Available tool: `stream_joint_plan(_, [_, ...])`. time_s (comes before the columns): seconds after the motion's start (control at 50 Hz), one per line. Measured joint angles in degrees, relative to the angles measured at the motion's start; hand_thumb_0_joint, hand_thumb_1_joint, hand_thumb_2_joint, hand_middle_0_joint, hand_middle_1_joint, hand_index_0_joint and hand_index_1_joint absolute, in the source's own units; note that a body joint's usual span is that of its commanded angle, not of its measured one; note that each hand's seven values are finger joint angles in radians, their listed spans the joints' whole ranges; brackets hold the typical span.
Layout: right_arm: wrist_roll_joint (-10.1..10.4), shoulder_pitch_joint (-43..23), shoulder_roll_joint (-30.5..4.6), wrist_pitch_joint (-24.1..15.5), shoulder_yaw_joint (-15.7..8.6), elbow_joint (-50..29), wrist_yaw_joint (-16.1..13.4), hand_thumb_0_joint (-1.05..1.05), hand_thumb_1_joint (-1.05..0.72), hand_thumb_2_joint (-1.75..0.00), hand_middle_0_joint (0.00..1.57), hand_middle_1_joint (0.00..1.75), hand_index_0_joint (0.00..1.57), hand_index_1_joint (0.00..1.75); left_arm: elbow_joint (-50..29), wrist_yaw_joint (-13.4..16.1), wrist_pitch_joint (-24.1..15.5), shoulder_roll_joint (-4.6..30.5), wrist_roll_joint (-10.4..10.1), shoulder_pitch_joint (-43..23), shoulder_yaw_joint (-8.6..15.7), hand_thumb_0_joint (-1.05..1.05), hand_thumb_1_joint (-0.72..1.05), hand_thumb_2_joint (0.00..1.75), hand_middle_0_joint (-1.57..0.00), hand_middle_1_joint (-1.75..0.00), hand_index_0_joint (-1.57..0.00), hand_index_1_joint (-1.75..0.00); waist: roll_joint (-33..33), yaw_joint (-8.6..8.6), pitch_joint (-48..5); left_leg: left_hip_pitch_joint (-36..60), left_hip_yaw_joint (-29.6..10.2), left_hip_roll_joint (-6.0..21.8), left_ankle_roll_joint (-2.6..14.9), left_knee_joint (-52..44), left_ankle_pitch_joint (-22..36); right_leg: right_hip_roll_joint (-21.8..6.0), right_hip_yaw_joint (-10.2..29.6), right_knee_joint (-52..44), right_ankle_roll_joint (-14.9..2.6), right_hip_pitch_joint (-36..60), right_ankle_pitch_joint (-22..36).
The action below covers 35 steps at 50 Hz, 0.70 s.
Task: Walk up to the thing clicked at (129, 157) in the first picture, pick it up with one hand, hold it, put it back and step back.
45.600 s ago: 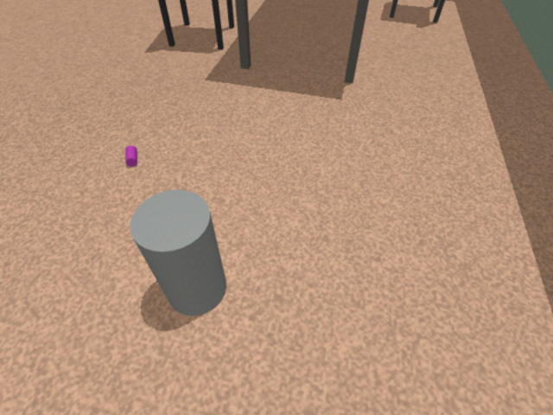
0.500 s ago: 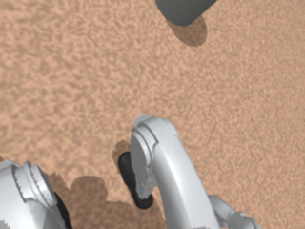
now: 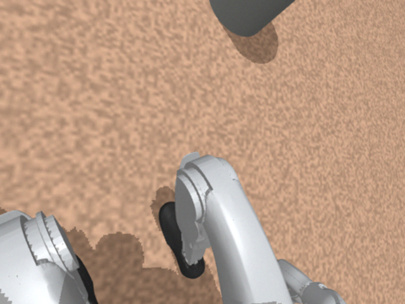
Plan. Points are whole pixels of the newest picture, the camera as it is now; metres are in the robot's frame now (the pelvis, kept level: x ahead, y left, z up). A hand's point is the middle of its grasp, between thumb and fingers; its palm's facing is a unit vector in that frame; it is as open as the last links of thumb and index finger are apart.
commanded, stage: close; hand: left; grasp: from above
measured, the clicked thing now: out of the picture +0.46 +0.32 -0.27
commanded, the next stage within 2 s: settle in 0.40 s
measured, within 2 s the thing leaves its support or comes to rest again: leaves its support in 0.78 s
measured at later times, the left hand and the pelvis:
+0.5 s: hand out of the picture +0.44 +0.32 -0.23, palm faces -0.43 -0.15 -0.89, open 8.6 cm; pelvis +0.00 +0.00 +0.00, yaw +0 degrees
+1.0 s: hand out of the picture +0.45 +0.34 -0.18, palm faces -0.37 -0.10 -0.92, open 8.3 cm; pelvis +0.01 +0.00 +0.01, yaw +2 degrees
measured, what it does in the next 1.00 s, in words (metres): stands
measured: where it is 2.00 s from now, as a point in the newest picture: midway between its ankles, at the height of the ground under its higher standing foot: (140, 279)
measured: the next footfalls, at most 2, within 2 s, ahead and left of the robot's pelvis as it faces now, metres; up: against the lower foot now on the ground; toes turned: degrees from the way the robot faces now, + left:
none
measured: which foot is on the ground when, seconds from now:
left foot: down 0.00-1.00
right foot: down 0.00-1.00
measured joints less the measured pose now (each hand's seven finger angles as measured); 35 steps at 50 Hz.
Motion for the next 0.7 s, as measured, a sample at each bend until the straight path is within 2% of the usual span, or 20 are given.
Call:
stream_joint_plan(0.32, [0.5,0.9,-1.0,0.2,0.0,-0.5,-1.1,0.00,-0.90,-0.90,0.20,0.30,0.20,0.30,0.8,-0.5,0.1,1.3,-0.1,-1.3,0.5,0.01,0.22,0.34,-0.73,-0.49,-0.78,-0.44,-0.3,-0.68,0.4,0.0,0.2,0.2,0.06,-0.4,0.4,0.2,0.2,-0.2,-0.01,-0.4,0.6])
stream_joint_plan(0.58, [0.5,1.0,-0.9,0.5,-0.5,-0.8,-1.1,0.00,-0.90,-0.90,0.20,0.30,0.20,0.30,-0.5,-1.4,0.6,0.8,-0.6,-0.7,0.4,0.01,0.25,0.23,-0.84,-0.31,-0.87,-0.28,-0.1,-0.56,-0.1,-0.1,0.3,0.1,0.10,-0.2,0.2,0.2,0.3,-0.1,0.07,-0.3,0.4])
stream_joint_plan(0.7, [0.6,1.6,-0.5,0.8,-1.2,-0.7,-1.0,0.00,-0.91,-0.90,0.20,0.30,0.20,0.30,-2.9,-2.9,1.3,0.0,-0.8,0.6,2.2,0.01,0.25,0.20,-0.88,-0.26,-0.91,-0.24,0.3,-0.18,-0.8,-0.6,0.5,-0.1,0.05,-0.3,0.5,-0.1,0.4,0.0,-0.02,-0.7,0.3])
